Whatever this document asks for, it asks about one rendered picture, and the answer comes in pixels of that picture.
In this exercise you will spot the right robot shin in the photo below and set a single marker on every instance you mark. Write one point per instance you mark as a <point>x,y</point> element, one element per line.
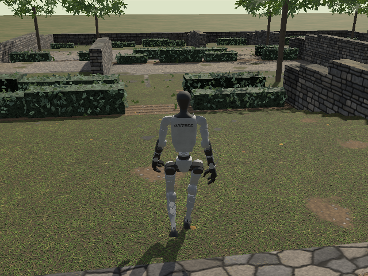
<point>190,204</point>

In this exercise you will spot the robot left upper arm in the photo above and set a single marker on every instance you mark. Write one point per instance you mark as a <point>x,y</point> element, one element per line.
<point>163,130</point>

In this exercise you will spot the right robot hand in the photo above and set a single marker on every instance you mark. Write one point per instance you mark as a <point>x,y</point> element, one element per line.
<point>213,175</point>

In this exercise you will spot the left robot forearm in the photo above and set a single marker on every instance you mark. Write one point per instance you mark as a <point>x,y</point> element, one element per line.
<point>157,153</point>

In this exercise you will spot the right robot forearm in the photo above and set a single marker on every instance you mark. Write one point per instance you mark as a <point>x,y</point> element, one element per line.
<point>209,156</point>

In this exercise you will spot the robot left foot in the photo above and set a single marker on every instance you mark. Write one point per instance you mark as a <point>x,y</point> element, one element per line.
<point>173,233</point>

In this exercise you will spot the robot right upper arm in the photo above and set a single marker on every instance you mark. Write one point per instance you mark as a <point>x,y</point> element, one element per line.
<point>204,131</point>

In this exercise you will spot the left robot hand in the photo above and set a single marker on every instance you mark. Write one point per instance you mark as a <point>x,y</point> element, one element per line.
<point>160,163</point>

